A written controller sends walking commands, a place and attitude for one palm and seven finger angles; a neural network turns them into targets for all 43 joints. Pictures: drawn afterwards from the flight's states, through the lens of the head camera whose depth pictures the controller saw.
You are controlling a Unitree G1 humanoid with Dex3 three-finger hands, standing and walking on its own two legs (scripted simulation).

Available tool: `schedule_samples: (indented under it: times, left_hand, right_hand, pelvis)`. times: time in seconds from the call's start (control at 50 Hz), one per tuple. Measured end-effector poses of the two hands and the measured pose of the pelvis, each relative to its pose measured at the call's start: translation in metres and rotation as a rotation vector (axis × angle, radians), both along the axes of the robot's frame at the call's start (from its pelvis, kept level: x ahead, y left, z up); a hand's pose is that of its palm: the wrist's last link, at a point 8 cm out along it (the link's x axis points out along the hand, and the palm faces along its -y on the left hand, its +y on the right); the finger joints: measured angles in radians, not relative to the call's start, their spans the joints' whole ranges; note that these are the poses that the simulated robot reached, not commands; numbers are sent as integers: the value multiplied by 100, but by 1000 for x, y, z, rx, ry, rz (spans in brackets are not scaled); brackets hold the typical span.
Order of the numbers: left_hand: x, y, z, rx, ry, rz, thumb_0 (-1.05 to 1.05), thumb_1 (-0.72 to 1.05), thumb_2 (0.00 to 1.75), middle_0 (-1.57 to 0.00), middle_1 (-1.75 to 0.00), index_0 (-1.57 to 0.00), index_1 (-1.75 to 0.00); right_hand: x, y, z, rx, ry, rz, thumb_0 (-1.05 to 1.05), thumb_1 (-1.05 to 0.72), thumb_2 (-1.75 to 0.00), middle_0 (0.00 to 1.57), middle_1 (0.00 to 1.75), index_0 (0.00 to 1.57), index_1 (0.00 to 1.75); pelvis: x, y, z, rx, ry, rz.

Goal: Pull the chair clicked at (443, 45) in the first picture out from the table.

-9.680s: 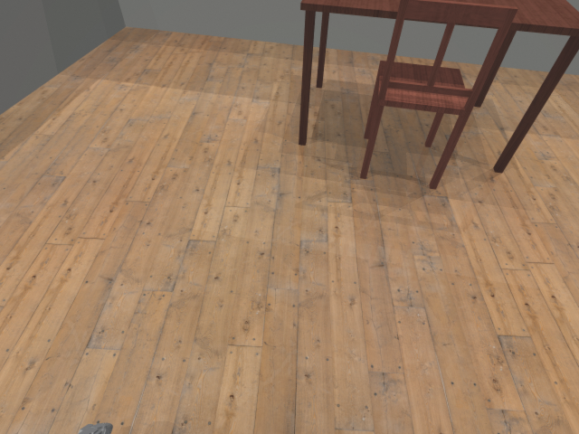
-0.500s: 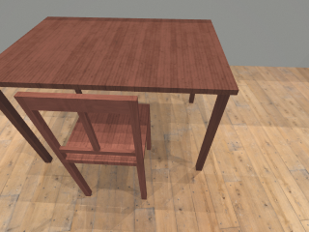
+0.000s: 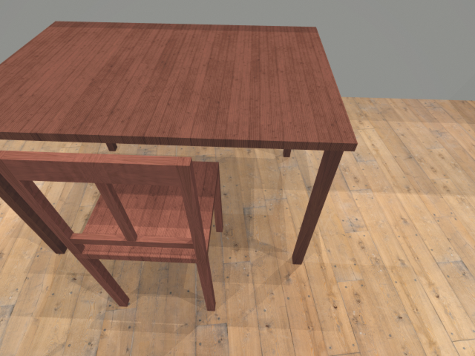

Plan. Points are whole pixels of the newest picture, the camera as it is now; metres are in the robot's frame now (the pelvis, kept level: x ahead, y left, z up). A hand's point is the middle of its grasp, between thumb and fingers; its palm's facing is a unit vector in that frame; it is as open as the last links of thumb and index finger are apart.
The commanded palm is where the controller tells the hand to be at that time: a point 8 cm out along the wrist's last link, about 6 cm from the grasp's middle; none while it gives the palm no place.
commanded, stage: look again from close up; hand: left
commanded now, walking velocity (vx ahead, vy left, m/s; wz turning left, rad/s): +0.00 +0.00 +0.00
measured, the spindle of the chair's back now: (118, 212) +0.45 +0.32 -0.10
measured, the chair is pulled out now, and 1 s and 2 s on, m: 0.00 0.00 0.00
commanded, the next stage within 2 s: none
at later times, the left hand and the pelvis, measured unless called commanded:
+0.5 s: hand out of the picture +0.01 +0.15 -0.17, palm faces +0.02 -0.98 -0.19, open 7.3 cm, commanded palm none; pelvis +0.02 -0.02 +0.00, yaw +0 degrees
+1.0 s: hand out of the picture +0.01 +0.14 -0.17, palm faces +0.04 -0.98 -0.18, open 7.4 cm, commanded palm none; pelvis +0.02 -0.02 +0.00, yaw +1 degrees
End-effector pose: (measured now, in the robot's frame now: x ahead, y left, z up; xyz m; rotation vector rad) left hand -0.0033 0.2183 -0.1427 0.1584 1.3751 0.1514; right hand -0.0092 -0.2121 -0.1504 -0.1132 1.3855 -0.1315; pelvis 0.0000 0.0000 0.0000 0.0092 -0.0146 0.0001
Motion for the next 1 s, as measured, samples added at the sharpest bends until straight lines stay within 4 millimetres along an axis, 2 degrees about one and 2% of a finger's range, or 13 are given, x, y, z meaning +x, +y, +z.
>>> schedule_samples:
  times: [0.22,0.66,1.0]
  left_hand:
    - [8,-7,1,2,3,3,1,92,90,-20,-30,-20,-30]
    - [3,-25,-1,-17,25,22,0,91,90,-20,-30,-20,-30]
    - [4,-30,-2,-20,21,29,0,91,90,-20,-30,-20,-30]
  right_hand:
    - [6,-7,0,1,12,-2,0,-91,-89,19,30,20,30]
    - [13,-18,1,-6,27,3,0,-91,-89,19,30,20,30]
    - [13,-21,2,-7,29,3,0,-91,-89,19,30,20,30]
  pelvis:
    - [9,-8,0,1,2,-1]
    - [18,-19,1,1,4,5]
    - [20,-23,1,0,2,9]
